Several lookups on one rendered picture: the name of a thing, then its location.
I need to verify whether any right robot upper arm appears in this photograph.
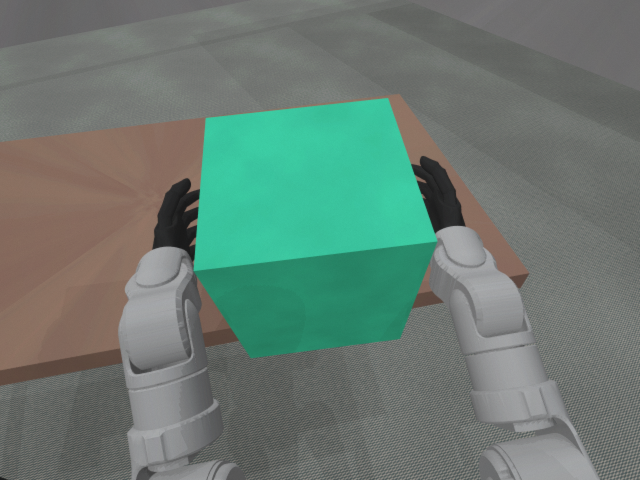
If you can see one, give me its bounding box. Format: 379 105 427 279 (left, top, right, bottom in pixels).
479 433 597 480

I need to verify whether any left robot upper arm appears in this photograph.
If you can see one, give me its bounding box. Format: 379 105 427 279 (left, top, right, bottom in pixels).
149 459 246 480

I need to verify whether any right robot forearm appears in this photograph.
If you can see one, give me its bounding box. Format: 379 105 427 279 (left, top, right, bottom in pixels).
429 226 600 480

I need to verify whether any left robot forearm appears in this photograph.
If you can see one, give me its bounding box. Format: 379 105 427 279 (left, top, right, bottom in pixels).
118 247 224 480

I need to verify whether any table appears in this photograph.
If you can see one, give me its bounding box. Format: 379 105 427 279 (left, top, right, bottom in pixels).
0 94 529 480

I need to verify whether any right robot hand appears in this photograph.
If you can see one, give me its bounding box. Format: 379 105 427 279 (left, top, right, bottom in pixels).
411 156 466 233

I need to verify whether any left robot hand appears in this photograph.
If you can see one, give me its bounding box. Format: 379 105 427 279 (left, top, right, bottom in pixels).
152 178 200 262

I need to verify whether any carton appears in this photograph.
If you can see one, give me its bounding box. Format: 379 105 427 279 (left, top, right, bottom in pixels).
194 98 438 358

